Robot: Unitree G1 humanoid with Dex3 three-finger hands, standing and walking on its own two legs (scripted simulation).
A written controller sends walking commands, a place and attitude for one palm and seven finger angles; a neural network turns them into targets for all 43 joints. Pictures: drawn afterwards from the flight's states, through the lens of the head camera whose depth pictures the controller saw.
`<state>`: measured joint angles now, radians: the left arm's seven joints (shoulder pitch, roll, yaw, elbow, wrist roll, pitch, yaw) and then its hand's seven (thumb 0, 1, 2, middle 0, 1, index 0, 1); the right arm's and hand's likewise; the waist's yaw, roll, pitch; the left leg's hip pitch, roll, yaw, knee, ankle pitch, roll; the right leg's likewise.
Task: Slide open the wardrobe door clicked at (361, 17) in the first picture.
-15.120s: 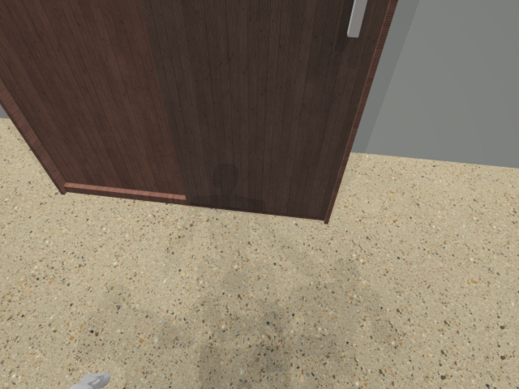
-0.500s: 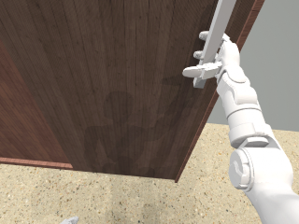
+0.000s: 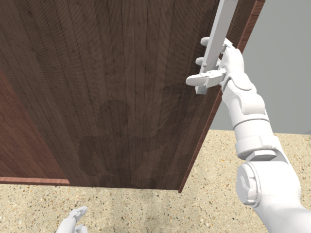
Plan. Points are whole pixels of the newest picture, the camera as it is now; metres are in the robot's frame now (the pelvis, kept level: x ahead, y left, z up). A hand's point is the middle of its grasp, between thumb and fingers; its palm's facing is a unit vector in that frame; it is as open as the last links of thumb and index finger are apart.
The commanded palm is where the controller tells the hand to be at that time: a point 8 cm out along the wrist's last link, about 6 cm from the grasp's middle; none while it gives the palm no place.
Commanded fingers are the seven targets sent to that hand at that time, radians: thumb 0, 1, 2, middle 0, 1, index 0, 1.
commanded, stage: slide the fingers in behind the handle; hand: right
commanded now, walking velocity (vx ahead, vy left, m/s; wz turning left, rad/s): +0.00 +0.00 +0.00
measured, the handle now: (210, 48) +0.51 -0.08 +0.26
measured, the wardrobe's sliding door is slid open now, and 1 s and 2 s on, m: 0.00 0.00 0.00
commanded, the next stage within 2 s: grip the handle and tug to test in 0.10 s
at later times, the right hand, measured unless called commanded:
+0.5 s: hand (205, 65) +0.45 -0.07 +0.24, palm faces -0.06 +1.00 +0.00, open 11.8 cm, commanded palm +0.43 -0.12 +0.24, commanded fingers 0.00 -0.25 -0.62 0.38 1.31 0.38 1.31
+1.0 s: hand (205, 64) +0.45 -0.07 +0.24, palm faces -0.07 +1.00 +0.02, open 6.3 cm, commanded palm +0.42 -0.12 +0.24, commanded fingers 0.00 -0.90 -0.90 0.45 1.40 0.45 1.40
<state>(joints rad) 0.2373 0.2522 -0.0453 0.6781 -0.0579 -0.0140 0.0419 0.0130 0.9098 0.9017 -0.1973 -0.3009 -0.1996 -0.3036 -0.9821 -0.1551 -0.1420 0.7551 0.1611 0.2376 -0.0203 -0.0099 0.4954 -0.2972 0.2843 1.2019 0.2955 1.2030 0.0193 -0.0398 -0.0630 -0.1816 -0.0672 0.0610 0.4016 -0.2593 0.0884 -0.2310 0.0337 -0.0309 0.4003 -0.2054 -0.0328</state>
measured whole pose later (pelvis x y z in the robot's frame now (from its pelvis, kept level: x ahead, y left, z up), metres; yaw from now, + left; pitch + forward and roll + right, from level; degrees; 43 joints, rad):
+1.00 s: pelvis +0.00 -0.01 +0.00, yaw +1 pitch +2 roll +0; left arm 0.26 0.24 -0.04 0.68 -0.06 -0.01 0.05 0.01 0.91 0.90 -0.20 -0.30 -0.20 -0.30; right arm -0.96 -0.15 -0.15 0.71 0.15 0.26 -0.05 0.00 -0.63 -0.78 0.33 1.36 0.35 1.34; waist 0.04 -0.04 -0.06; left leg -0.16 -0.06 0.03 0.38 -0.24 0.07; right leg -0.21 0.04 -0.06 0.38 -0.20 -0.05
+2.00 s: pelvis +0.07 +0.02 +0.00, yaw -3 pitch +2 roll -2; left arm 0.10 0.26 -0.03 0.66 -0.05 0.09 0.04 0.01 0.91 0.90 -0.19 -0.30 -0.20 -0.30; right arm -0.63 -0.10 -0.05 0.07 0.18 0.56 -0.05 -0.01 -0.62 -0.81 0.37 1.36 0.32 1.38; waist -0.05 -0.04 -0.07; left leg -0.09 -0.06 0.08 0.44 -0.30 0.05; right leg -0.14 0.05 0.05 0.43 -0.23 -0.03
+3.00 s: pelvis +0.14 +0.17 -0.01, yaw -9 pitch +2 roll +0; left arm 0.05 0.25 0.06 0.53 -0.04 -0.15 -0.04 0.02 0.91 0.90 -0.20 -0.30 -0.20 -0.30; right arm -0.36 -0.06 0.01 -0.40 0.03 -0.02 -0.13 -0.06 -0.62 -0.79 0.46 1.40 0.23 1.09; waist -0.12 -0.10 0.24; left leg -0.40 0.00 -0.01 0.87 -0.31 0.01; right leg -0.28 -0.09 -0.09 0.59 -0.16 0.00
